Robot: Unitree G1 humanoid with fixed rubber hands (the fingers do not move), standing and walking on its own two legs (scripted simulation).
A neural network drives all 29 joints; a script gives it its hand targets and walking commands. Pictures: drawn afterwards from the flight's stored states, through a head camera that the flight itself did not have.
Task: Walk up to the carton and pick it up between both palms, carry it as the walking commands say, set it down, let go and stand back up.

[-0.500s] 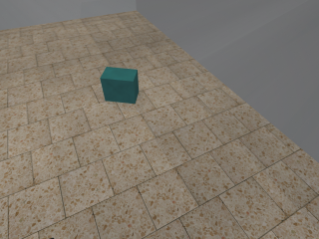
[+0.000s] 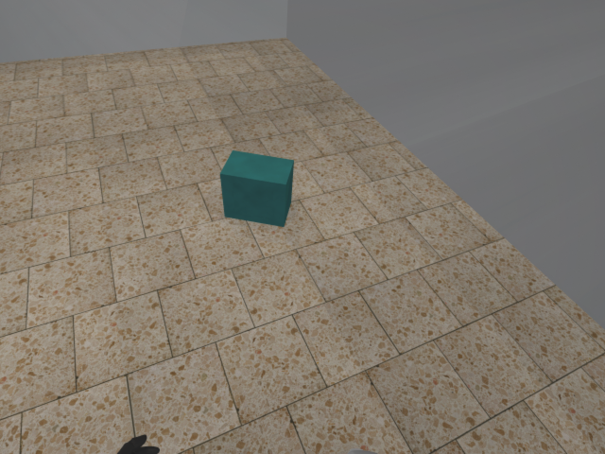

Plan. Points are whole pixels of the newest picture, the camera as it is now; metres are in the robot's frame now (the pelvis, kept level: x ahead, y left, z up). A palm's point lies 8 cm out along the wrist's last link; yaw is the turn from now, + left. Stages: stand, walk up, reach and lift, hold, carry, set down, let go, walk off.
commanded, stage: walk up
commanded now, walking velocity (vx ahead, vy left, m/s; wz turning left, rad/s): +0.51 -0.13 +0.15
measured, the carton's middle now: (258, 189) +1.39 +0.06 -0.65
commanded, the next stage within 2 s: none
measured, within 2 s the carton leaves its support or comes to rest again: neither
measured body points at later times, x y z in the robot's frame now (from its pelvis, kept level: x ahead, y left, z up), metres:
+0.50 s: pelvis +0.27 -0.08 +0.00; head +0.30 -0.11 +0.44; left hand +0.22 +0.18 -0.13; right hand +0.41 -0.34 -0.15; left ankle +0.26 +0.08 -0.65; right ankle +0.23 -0.17 -0.74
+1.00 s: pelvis +0.54 +0.01 -0.01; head +0.57 +0.03 +0.44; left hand +0.61 +0.27 -0.16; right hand +0.56 -0.26 -0.14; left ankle +0.56 +0.07 -0.74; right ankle +0.50 -0.13 -0.65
